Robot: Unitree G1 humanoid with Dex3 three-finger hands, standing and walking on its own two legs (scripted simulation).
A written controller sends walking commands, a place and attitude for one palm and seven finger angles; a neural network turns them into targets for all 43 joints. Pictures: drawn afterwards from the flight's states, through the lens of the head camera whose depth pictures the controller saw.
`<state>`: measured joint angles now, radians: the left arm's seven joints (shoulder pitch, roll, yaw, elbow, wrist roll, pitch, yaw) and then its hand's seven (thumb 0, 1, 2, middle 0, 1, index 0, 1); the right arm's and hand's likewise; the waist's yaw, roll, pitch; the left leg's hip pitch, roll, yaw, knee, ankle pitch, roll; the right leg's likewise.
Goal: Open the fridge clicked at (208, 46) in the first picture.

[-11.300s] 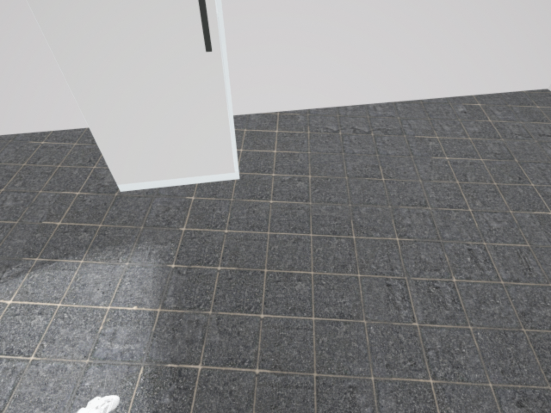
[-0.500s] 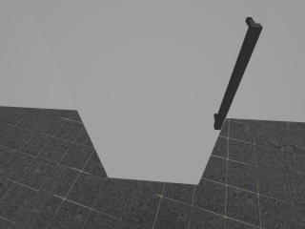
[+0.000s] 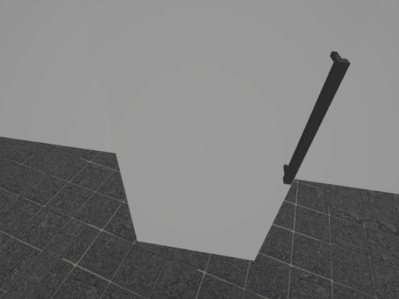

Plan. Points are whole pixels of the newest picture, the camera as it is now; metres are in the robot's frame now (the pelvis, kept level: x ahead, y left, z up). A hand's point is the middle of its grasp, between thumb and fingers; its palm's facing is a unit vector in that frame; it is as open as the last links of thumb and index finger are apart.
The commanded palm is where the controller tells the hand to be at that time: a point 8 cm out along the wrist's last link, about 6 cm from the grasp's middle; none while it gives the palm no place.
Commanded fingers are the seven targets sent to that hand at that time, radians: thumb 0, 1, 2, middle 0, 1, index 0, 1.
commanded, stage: come to a stop and stand still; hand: right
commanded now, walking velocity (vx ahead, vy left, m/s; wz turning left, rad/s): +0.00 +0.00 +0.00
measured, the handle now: (307, 127) +0.49 -0.22 +0.14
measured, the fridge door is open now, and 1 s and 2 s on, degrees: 0 0 0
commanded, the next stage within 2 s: look again from close up in 1.68 s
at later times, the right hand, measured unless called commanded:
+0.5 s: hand out of the picture -0.01 -0.18 -0.18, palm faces +0.05 +0.99 -0.14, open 7.4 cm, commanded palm none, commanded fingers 0.00 -0.90 -0.90 0.20 0.30 0.20 0.30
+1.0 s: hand out of the picture -0.01 -0.20 -0.17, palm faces +0.06 +0.98 -0.18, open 7.4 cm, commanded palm none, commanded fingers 0.00 -0.90 -0.90 0.20 0.30 0.20 0.30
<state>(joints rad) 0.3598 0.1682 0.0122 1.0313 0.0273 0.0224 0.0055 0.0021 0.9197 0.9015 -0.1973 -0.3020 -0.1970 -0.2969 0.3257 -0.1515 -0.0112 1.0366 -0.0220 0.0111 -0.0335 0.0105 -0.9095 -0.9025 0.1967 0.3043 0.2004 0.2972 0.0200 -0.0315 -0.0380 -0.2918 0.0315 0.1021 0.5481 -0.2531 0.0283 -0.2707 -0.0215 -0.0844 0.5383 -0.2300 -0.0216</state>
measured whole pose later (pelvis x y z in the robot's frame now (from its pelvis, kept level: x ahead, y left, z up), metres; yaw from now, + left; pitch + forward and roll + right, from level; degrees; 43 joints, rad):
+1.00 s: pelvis +0.03 -0.04 +0.01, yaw -1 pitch -1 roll +0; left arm 0.29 0.16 0.00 1.07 0.02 -0.01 0.02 0.01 0.92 0.90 -0.20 -0.30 -0.20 -0.30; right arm 0.37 -0.14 0.00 1.08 -0.02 -0.01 -0.03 0.01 -0.91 -0.90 0.19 0.30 0.20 0.30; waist -0.01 0.00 0.01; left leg -0.26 0.04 0.00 0.44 -0.17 -0.02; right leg -0.23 0.06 -0.07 0.42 -0.18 -0.07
